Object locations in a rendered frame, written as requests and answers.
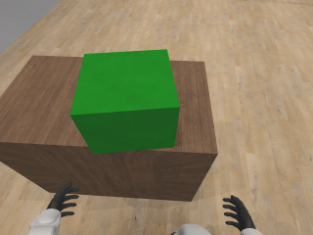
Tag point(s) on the robot right hand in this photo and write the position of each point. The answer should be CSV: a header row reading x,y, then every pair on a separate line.
x,y
241,214

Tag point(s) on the robot left forearm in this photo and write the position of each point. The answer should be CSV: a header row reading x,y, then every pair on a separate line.
x,y
46,223

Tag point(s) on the robot left hand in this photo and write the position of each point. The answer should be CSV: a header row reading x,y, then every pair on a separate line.
x,y
60,197

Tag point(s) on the carton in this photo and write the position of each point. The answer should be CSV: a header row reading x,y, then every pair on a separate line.
x,y
126,101

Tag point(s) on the pedestal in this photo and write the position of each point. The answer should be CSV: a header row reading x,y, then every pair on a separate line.
x,y
40,141

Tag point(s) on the robot right thigh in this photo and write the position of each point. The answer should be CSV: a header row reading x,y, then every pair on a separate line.
x,y
191,229

